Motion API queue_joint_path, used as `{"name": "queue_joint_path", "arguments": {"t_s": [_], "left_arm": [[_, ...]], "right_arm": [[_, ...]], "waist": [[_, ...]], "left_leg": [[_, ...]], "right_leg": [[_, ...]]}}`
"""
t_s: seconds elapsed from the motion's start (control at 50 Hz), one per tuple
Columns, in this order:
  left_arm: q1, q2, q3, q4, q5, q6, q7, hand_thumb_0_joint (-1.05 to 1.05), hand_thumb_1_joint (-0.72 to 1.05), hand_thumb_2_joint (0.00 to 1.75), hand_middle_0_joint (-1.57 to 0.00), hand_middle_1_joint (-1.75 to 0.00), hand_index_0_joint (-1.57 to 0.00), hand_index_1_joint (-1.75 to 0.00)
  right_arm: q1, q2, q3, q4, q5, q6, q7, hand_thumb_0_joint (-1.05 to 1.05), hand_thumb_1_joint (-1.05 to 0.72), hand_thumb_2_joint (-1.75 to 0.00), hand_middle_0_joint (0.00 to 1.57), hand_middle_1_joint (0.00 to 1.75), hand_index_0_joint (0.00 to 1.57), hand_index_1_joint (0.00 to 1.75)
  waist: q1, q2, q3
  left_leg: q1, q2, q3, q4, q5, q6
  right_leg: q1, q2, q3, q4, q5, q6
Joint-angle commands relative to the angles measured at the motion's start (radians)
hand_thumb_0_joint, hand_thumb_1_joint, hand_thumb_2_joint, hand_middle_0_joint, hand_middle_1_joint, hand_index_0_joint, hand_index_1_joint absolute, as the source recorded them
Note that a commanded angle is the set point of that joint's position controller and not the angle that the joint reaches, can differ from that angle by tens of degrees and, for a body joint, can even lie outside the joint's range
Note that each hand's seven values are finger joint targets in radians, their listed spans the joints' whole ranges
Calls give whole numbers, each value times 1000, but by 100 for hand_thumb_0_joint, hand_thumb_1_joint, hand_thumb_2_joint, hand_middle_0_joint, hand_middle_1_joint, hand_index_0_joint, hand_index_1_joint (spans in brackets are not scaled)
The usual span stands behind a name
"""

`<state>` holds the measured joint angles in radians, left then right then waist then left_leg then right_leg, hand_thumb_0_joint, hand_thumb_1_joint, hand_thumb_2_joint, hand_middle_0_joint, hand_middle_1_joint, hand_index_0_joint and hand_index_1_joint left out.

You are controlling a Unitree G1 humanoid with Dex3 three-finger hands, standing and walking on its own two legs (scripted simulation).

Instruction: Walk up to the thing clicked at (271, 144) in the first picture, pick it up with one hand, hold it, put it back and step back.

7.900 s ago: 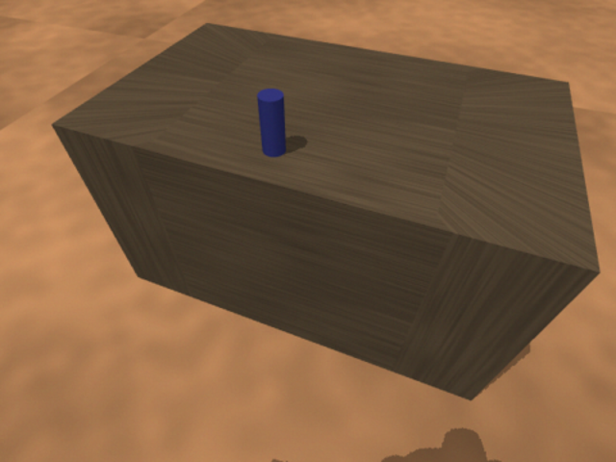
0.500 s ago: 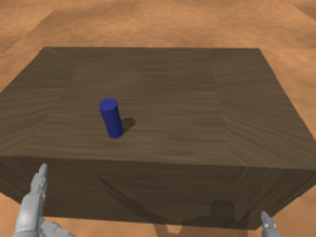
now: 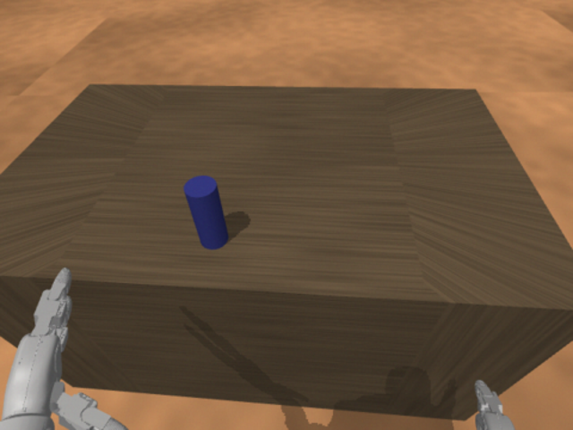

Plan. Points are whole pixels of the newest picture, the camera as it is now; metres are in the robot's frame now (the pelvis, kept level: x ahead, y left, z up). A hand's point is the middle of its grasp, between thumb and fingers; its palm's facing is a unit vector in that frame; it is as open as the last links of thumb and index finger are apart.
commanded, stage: rise first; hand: left
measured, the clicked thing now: (207, 214) +0.49 +0.20 -0.01
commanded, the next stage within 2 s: go down in 0.28 s
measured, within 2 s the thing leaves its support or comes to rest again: neither
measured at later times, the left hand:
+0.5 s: hand (83, 348) +0.19 +0.26 +0.08, palm faces +0.30 -0.88 -0.37, open 17.6 cm
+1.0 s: hand (69, 256) +0.30 +0.32 +0.11, palm faces +0.18 -0.98 -0.07, open 17.5 cm
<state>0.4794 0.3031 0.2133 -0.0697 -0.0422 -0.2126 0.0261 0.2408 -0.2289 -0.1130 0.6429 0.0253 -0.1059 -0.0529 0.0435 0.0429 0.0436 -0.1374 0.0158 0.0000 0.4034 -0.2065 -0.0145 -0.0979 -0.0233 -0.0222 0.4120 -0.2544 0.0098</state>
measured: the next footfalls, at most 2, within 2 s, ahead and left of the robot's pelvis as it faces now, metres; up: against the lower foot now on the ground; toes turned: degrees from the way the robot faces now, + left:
none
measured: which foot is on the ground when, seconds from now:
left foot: down 0.00-1.00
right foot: down 0.00-1.00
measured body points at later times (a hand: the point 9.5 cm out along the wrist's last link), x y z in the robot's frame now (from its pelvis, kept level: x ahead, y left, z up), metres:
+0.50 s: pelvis +0.00 +0.00 +0.00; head +0.00 -0.01 +0.45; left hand +0.17 +0.30 +0.10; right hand +0.16 -0.25 -0.10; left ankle +0.01 +0.13 -0.74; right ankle -0.02 -0.12 -0.74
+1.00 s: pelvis +0.00 +0.01 -0.01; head +0.00 +0.00 +0.44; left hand +0.28 +0.37 +0.12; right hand +0.15 -0.25 -0.10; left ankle +0.01 +0.13 -0.74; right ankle -0.02 -0.12 -0.74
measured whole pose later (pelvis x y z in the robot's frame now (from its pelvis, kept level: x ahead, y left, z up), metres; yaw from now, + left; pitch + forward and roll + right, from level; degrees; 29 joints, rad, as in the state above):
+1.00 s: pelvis +0.00 +0.01 -0.01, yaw +0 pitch +1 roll +0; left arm -0.14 0.49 0.50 0.52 -0.30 -0.16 -0.41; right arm 0.22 -0.23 -0.03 0.69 0.05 -0.12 -0.09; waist -0.01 0.01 -0.03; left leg -0.27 0.01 0.00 0.50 -0.24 -0.01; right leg -0.22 -0.03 -0.02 0.49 -0.28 0.02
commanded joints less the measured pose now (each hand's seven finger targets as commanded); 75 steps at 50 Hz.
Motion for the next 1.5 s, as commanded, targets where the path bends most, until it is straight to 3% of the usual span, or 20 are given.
{"name": "queue_joint_path", "arguments": {"t_s": [0.0,0.1,0.14,0.2,0.24,0.28,0.34,0.38,0.4,0.44,0.48,0.58,0.62,0.9,0.94,0.98,1.1,1.18,1.22,1.48], "left_arm": [[-62,186,130,-214,-10,-67,18,0,-58,5,-5,-5,-4,-6],[-38,159,112,-224,-10,-75,15,0,-58,6,-5,-5,-4,-6],[-33,186,139,-218,-8,-77,18,0,-58,7,-5,-5,-4,-6],[-49,169,122,-234,-9,-82,14,0,-59,8,-5,-5,-3,-7],[-63,214,169,-260,-11,-86,20,0,-60,8,-5,-5,-3,-6],[-40,162,122,-236,-6,-86,11,0,-59,7,-4,-5,-3,-6],[-80,226,181,-269,-12,-91,18,0,-60,8,-5,-5,-4,-7],[-34,181,152,-218,-10,-85,12,0,-61,1,-6,-6,-7,-6],[-104,82,117,-274,-41,-120,-17,0,-61,5,-6,-7,-6,-8],[-100,186,206,-198,-44,-122,-24,0,-61,4,-7,-8,-7,-8],[-179,194,202,-211,-36,-129,-38,0,-61,3,-6,-7,-6,-7],[-402,289,286,-141,-90,-131,-78,0,-59,6,-5,-6,-5,-6],[-467,273,268,-89,-114,-121,-120,0,-57,7,-4,-5,-4,-6],[-825,471,384,377,-281,-10,-427,0,-53,8,-3,-4,-3,-4],[-868,494,392,424,-291,-8,-457,0,-51,8,-3,-3,-3,-3],[-941,516,389,458,-293,-7,-484,0,-51,8,-3,-3,-3,-3],[-1094,615,416,527,-283,-16,-519,0,-51,7,-4,-2,-3,-3],[-1119,608,395,585,-266,-13,-522,0,-51,9,-3,-3,-3,-4],[-1130,638,401,623,-261,-11,-524,0,-49,8,-4,-1,-3,-2],[-1247,744,430,767,-248,-33,-567,0,-53,8,-4,-2,-3,-3]], "right_arm": [[-96,-153,-68,-156,0,-56,-5,0,53,-4,5,5,5,5],[-79,-115,-41,-167,0,-61,2,0,53,-5,5,5,5,5],[-75,-161,-85,-157,-1,-59,-4,0,53,-5,5,5,5,5],[-72,-105,-37,-132,1,-57,3,0,53,-5,5,5,5,5],[-88,-158,-83,-153,-1,-61,-4,0,53,-6,5,5,5,5],[-73,-108,-40,-155,-2,-60,3,0,53,-5,5,5,5,5],[-77,-152,-76,-156,0,-57,-3,0,52,-6,5,5,5,5],[-83,-109,-39,-141,1,-57,5,0,50,-5,5,5,5,5],[-102,-44,18,-127,-9,-57,22,0,50,-5,5,5,5,5],[-96,-174,-92,-145,-13,-56,6,0,50,-5,5,5,5,5],[-100,-132,-37,-199,-12,-53,14,0,51,-5,5,5,5,5],[-78,-141,-62,-117,-3,-42,-2,0,52,-5,5,5,5,5],[-94,-84,-11,-118,3,-42,-4,0,52,-5,5,5,5,5],[-138,-122,38,-98,25,-65,-44,0,52,-5,5,5,5,5],[-145,-177,6,-133,24,-78,-53,0,53,-5,5,5,5,5],[-155,-145,47,-127,23,-85,-54,0,53,-5,5,5,5,5],[-126,-177,32,-123,16,-105,-72,0,54,-5,5,5,5,5],[-104,-130,73,-88,10,-111,-66,0,54,-5,5,5,5,5],[-80,-189,31,-105,5,-114,-75,0,54,-5,5,5,5,5],[-120,-179,56,-69,-4,-132,-74,0,54,-5,5,5,5,5]], "waist": [[-1,-8,-49],[2,-41,-65],[-3,-31,-70],[5,-30,-53],[4,-14,-76],[3,-40,-80],[6,-16,-83],[18,-29,-55],[6,-30,-83],[-8,-64,-108],[-13,-54,-115],[-31,20,-103],[-35,-2,-123],[-25,9,-224],[-40,-15,-257],[-35,13,-260],[-55,65,-325],[-44,89,-271],[-66,77,-324],[-75,62,-379]], "left_leg": [[31,-23,36,-58,116,29],[34,-21,34,-48,141,33],[42,-21,36,-48,156,31],[33,-23,33,-47,153,31],[42,-20,33,-50,152,30],[46,-20,34,-42,172,32],[43,-24,36,-42,172,31],[27,-25,35,-44,163,32],[-10,-26,30,5,136,25],[-3,-22,24,11,125,27],[-13,-25,24,18,107,27],[-33,-26,18,19,71,20],[-37,-25,14,25,90,25],[-48,-21,4,28,131,32],[-33,-19,1,36,157,34],[-36,-21,3,42,170,34],[-5,-20,1,49,178,29],[-46,-16,-4,42,141,21],[-14,-12,-9,50,165,22],[-49,-9,-13,111,202,33]], "right_leg": [[-51,18,-34,-79,133,-18],[-32,16,-36,-78,160,-13],[-35,17,-33,-73,177,-14],[-43,18,-38,-71,168,-13],[-33,17,-36,-68,169,-17],[-29,17,-35,-66,190,-13],[-37,13,-33,-68,190,-14],[-36,13,-35,-67,181,-14],[-63,12,-29,-34,152,-6],[-65,12,-29,-28,142,-5],[-72,11,-23,-26,129,-4],[-111,9,-24,-6,104,-8],[-105,7,-25,-1,129,-7],[-112,12,-23,2,154,-21],[-112,14,-21,10,182,-18],[-124,10,-17,13,195,-19],[-147,15,-14,17,201,-23],[-185,21,-19,17,161,-29],[-188,25,-22,18,181,-27],[-242,24,-10,46,211,-21]]}}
